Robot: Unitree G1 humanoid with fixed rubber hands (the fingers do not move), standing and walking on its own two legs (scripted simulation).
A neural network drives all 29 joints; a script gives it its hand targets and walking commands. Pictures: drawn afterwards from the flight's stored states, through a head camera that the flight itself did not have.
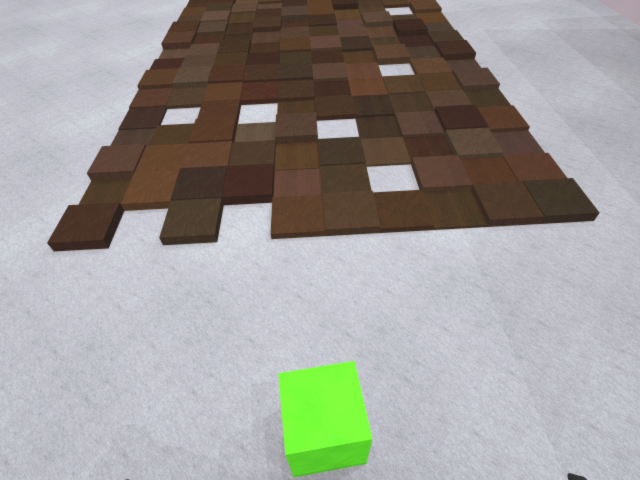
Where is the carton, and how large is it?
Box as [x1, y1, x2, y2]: [278, 361, 371, 476]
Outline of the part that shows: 354,361 278,373 285,455 293,476 352,466 366,462 371,442 371,435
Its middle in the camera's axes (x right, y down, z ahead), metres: +0.01 +0.50 +1.07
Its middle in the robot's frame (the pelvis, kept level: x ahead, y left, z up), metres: +0.40 +0.04 -0.66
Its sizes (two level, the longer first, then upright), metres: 0.210 0.200 0.250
